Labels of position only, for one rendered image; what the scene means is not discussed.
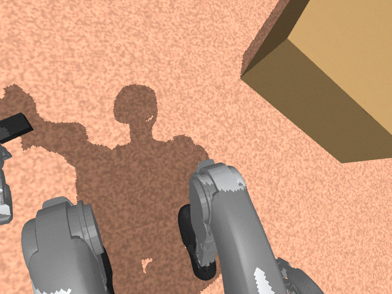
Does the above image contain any right robot foot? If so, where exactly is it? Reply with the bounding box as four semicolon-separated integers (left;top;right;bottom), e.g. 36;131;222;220
178;204;216;281

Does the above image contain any left robot arm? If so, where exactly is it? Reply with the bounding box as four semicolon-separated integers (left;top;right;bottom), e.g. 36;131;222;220
0;142;13;225

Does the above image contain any left robot hand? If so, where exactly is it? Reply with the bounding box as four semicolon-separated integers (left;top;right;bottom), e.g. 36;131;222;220
2;146;12;160

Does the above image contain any right robot hand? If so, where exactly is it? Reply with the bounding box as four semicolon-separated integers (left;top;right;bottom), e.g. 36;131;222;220
276;257;324;294

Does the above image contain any left robot foot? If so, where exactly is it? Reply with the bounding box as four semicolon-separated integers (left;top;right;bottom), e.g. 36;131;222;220
101;246;115;294

